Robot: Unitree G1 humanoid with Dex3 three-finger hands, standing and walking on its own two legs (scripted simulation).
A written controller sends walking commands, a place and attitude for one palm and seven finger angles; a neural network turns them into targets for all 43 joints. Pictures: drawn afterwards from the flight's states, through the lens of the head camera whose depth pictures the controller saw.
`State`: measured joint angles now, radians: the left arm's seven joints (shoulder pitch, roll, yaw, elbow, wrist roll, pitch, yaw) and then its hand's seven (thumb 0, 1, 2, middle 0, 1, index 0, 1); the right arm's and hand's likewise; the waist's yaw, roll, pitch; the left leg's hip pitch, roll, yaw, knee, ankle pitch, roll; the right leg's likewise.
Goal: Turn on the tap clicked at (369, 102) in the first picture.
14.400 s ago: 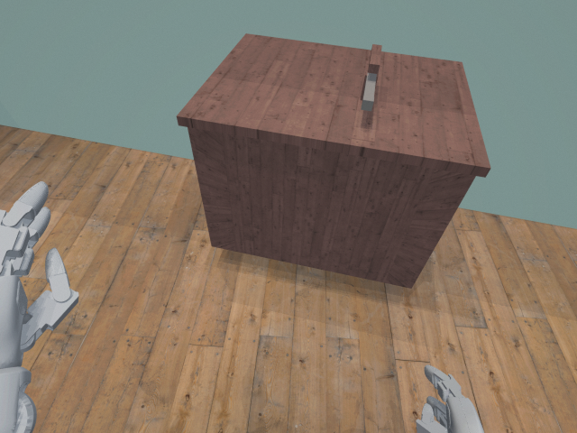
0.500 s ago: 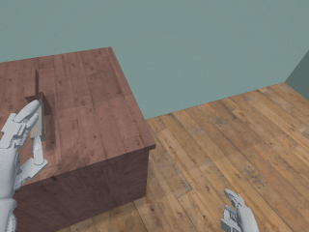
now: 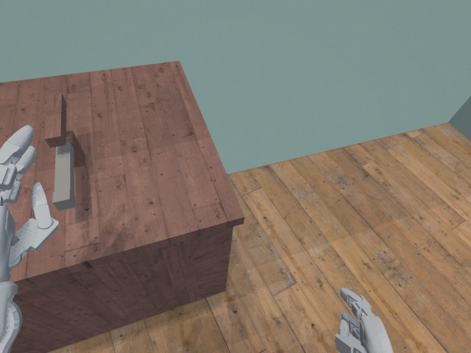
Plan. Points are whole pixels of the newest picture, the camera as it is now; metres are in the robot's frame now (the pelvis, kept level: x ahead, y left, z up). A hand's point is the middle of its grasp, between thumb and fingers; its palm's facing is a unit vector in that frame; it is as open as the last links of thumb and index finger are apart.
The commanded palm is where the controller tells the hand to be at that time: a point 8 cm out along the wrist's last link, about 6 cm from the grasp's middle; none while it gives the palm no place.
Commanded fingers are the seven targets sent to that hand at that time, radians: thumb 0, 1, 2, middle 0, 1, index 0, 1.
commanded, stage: come to a stop and stand still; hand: left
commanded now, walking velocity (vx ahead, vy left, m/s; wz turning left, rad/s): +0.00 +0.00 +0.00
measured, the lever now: (64, 199) +0.34 +0.35 +0.01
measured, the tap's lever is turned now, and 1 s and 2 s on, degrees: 0 0 0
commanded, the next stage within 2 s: look again from close up in 0.32 s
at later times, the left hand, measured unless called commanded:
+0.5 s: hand (57, 224) +0.23 +0.24 +0.16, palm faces +0.41 -0.84 -0.35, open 7.4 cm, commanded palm +0.17 +0.27 +0.17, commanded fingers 0.00 0.90 0.90 -0.20 -0.30 -0.20 -0.30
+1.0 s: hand (37, 210) +0.23 +0.26 +0.18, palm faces +0.44 -0.81 -0.38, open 7.4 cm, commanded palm +0.16 +0.27 +0.17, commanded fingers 0.00 0.90 0.90 -0.20 -0.30 -0.20 -0.30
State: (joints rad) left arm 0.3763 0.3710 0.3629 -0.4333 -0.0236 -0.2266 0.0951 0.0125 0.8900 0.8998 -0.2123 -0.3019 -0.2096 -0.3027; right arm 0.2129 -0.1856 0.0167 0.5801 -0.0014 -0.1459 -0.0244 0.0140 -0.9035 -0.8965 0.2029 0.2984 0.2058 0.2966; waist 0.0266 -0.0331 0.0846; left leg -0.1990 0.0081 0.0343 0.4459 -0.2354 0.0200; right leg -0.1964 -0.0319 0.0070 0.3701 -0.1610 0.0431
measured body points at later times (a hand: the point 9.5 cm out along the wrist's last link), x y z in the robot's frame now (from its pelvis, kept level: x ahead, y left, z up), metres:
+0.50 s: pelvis +0.01 -0.01 +0.00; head +0.03 +0.01 +0.45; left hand +0.20 +0.28 +0.18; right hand +0.20 -0.23 -0.07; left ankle +0.00 +0.10 -0.74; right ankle +0.02 -0.15 -0.74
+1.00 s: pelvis -0.01 +0.00 +0.00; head +0.02 +0.01 +0.45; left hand +0.20 +0.30 +0.20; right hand +0.17 -0.23 -0.08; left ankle +0.00 +0.10 -0.74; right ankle +0.02 -0.15 -0.74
